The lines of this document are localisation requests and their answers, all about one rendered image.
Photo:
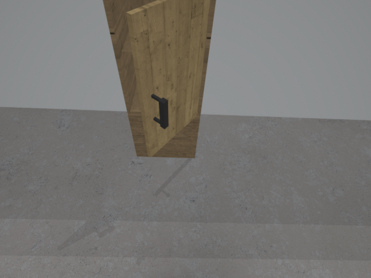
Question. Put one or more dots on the cupboard door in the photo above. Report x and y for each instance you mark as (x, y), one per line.
(168, 43)

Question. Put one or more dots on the handle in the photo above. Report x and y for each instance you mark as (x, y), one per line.
(163, 111)

